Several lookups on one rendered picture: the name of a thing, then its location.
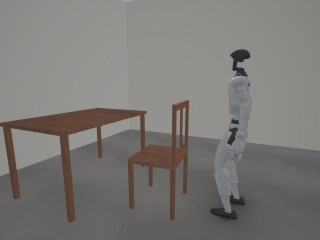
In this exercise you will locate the robot left forearm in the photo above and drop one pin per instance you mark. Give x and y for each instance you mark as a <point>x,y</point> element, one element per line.
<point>244,116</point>

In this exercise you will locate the right robot shin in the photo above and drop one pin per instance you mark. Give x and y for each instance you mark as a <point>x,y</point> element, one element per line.
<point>233,181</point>

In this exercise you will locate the left robot hand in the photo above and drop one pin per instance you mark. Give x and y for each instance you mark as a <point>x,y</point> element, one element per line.
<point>237,146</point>

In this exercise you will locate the chair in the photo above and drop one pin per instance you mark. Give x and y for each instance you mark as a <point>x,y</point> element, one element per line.
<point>164,157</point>

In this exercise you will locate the robot left thigh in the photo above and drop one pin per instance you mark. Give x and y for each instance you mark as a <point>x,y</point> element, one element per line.
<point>223,152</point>

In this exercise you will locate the table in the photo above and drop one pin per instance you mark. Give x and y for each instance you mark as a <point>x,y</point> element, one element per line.
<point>62,125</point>

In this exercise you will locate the robot left upper arm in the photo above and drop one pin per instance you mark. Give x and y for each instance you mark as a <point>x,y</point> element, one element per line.
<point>240,87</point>

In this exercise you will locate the right robot hand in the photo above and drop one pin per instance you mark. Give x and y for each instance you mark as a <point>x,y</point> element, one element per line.
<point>245,138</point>

